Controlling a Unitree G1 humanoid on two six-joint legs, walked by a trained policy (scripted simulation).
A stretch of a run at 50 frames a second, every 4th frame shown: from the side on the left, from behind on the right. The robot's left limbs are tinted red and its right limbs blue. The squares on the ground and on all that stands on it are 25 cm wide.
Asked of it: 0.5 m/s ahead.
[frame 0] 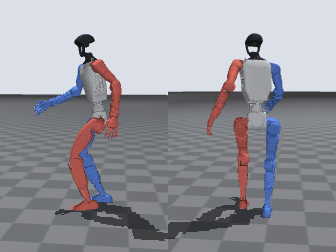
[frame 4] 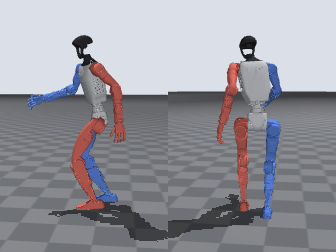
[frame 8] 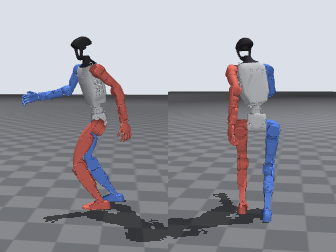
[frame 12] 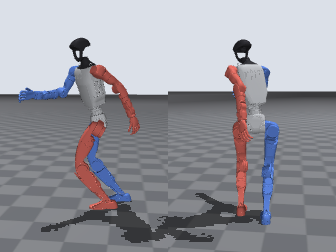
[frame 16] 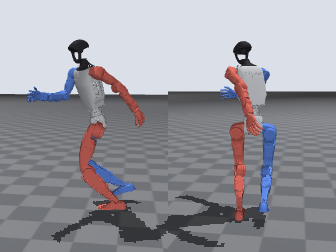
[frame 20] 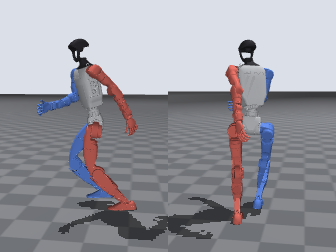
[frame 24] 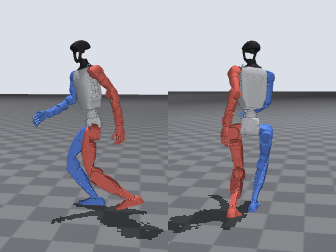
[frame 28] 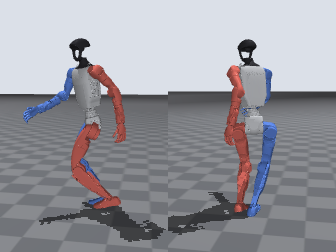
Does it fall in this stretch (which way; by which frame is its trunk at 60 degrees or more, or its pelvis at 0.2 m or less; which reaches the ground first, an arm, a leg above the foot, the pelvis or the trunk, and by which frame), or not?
no
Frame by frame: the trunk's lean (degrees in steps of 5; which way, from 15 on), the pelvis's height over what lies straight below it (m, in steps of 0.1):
0: 10, 0.7
4: 15 forward and to its left, 0.7
8: 20 forward and to its left, 0.7
12: 20 forward and to its left, 0.7
16: 20 forward and to its left, 0.7
20: 15 forward, 0.7
24: 10, 0.7
28: 10, 0.7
